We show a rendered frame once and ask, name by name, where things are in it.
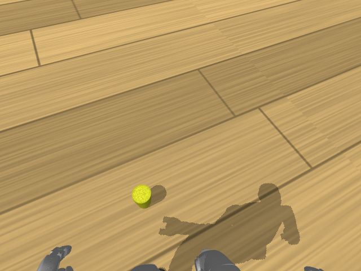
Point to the cup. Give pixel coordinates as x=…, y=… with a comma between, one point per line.
x=142, y=196

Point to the left robot hand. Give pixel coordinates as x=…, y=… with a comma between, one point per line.
x=51, y=262

